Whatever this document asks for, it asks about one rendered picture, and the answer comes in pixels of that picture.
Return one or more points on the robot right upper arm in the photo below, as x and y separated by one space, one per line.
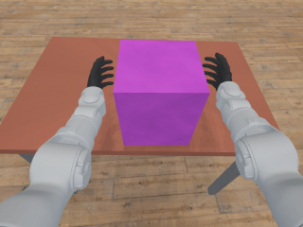
268 158

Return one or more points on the robot right hand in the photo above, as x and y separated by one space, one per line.
222 69

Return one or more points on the robot left upper arm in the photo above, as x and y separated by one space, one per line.
57 172

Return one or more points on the table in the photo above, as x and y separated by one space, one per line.
52 91

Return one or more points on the carton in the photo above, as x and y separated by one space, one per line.
160 92

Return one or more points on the robot right forearm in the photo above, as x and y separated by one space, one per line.
238 115

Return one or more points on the robot left hand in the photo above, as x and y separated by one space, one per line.
95 78

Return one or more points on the robot left forearm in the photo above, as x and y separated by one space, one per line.
82 127

